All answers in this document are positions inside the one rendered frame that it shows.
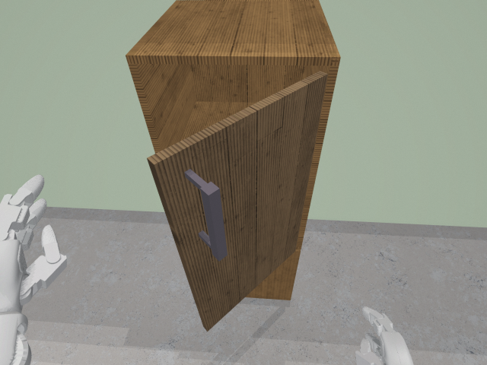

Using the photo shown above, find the robot right hand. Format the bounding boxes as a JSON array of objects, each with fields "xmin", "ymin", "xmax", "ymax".
[{"xmin": 355, "ymin": 306, "xmax": 414, "ymax": 365}]

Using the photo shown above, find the handle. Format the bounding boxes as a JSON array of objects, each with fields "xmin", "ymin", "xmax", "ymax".
[{"xmin": 184, "ymin": 169, "xmax": 228, "ymax": 261}]

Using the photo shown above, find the robot left forearm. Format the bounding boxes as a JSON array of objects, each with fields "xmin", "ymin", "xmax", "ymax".
[{"xmin": 0, "ymin": 311, "xmax": 31, "ymax": 365}]

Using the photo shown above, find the robot left hand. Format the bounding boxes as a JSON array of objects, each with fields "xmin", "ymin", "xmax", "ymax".
[{"xmin": 0, "ymin": 174, "xmax": 67, "ymax": 313}]

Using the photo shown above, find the cupboard door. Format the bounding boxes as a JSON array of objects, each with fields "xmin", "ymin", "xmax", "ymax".
[{"xmin": 147, "ymin": 71, "xmax": 328, "ymax": 331}]

